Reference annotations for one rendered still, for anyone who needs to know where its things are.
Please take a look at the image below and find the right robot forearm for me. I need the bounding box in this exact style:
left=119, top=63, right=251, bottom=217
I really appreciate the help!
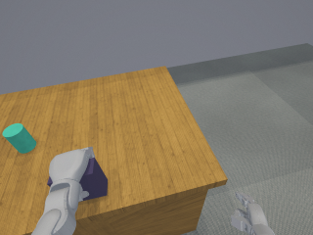
left=250, top=223, right=275, bottom=235

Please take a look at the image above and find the robot right hand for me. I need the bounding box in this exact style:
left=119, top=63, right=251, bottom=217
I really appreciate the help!
left=231, top=191, right=269, bottom=235

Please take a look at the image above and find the robot left hand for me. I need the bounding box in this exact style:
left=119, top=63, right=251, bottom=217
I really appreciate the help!
left=49, top=146, right=95, bottom=202

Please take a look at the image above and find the table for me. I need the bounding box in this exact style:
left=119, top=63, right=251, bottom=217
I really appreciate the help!
left=0, top=66, right=228, bottom=235

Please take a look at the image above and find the left robot forearm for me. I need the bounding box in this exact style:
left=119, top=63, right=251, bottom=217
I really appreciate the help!
left=31, top=179, right=80, bottom=235

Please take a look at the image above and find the sponge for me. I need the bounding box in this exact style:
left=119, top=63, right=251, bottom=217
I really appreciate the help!
left=47, top=158, right=108, bottom=202

